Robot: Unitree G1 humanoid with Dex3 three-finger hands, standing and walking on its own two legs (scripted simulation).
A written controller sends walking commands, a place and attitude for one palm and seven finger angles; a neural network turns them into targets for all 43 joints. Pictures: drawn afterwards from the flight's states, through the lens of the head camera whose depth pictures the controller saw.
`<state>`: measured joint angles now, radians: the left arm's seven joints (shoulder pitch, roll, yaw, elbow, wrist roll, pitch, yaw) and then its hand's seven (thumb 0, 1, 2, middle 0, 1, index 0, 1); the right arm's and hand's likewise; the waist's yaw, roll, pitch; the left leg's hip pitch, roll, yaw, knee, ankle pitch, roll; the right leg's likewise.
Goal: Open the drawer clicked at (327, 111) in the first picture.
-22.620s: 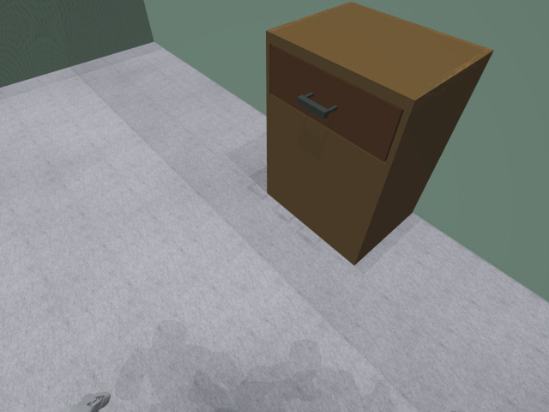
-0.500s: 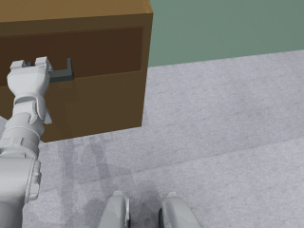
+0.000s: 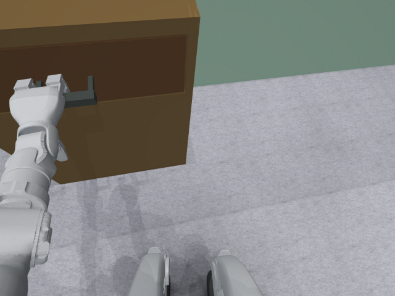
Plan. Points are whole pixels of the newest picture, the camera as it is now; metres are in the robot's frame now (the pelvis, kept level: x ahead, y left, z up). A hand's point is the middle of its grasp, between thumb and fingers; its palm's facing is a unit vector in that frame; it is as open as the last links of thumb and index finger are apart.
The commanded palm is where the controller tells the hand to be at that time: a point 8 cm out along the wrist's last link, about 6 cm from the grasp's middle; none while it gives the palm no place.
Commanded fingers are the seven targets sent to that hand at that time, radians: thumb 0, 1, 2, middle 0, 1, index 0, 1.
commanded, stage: close the thumb around the handle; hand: left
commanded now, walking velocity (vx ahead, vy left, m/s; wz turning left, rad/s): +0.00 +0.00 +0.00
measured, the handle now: (65, 91) +0.53 +0.28 +0.00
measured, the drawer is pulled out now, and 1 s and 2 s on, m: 0.00 0.01 0.14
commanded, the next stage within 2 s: pull the drawer open in 0.64 s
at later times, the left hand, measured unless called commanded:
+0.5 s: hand (52, 119) +0.47 +0.30 -0.03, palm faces -0.07 -0.02 -1.00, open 6.5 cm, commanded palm +0.47 +0.26 +0.03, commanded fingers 0.00 0.90 0.90 -0.40 -1.35 -0.40 -1.35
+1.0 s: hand (52, 123) +0.46 +0.30 -0.03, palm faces -0.08 -0.03 -1.00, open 5.5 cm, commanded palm +0.44 +0.26 +0.03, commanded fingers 0.00 0.90 0.90 -0.40 -1.35 -0.40 -1.35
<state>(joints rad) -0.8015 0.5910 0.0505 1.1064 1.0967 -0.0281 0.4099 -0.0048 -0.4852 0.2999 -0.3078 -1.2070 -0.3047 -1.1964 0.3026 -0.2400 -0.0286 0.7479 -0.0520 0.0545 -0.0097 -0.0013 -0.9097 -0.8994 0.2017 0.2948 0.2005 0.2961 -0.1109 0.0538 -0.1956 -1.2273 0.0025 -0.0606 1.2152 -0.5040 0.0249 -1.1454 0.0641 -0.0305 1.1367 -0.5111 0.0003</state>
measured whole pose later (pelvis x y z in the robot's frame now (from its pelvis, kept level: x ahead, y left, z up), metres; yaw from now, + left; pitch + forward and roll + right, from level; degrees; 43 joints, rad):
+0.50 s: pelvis +0.01 +0.00 +0.00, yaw +0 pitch +29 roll -5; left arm -0.78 0.58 0.06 1.09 1.10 -0.04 0.42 0.00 0.58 0.76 -0.34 -1.28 -0.37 -1.31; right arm 0.29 -0.24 -0.03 0.74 -0.05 0.07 -0.01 0.00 -0.91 -0.90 0.20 0.29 0.20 0.30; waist -0.11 0.05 -0.20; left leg -1.21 0.00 -0.05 1.21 -0.51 0.03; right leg -1.13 0.06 -0.02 1.13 -0.52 0.00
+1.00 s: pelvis +0.01 +0.01 +0.01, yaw -1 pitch +28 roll -5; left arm -0.67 0.55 0.06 1.00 1.07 -0.01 0.42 0.00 0.77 0.82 -0.35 -1.32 -0.37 -1.34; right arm 0.32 -0.23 -0.04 0.74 -0.05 0.09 0.00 0.00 -0.91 -0.90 0.20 0.29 0.20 0.30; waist -0.09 0.06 -0.20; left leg -1.15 0.01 -0.03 1.17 -0.51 0.04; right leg -1.07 0.07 0.00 1.08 -0.51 0.01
